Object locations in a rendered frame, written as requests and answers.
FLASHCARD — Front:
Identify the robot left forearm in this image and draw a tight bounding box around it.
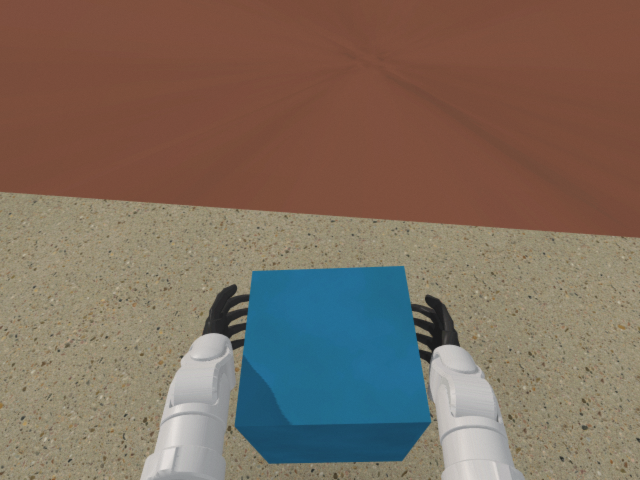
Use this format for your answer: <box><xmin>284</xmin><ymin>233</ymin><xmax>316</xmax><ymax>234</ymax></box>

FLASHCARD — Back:
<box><xmin>140</xmin><ymin>333</ymin><xmax>236</xmax><ymax>480</ymax></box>

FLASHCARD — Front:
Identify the carton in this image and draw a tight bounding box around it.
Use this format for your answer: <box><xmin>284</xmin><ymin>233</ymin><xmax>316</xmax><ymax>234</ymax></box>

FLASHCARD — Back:
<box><xmin>235</xmin><ymin>266</ymin><xmax>431</xmax><ymax>464</ymax></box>

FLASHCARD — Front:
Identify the robot right hand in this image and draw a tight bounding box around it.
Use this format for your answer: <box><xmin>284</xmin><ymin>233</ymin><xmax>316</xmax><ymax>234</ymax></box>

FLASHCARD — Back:
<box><xmin>411</xmin><ymin>294</ymin><xmax>460</xmax><ymax>364</ymax></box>

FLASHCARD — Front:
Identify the robot left hand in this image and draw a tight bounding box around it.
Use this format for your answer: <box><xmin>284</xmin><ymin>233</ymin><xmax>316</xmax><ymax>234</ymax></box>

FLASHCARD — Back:
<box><xmin>202</xmin><ymin>284</ymin><xmax>250</xmax><ymax>350</ymax></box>

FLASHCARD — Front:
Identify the robot right forearm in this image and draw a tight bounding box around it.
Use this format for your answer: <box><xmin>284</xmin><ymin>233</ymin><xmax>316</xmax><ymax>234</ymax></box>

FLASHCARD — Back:
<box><xmin>427</xmin><ymin>345</ymin><xmax>525</xmax><ymax>480</ymax></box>

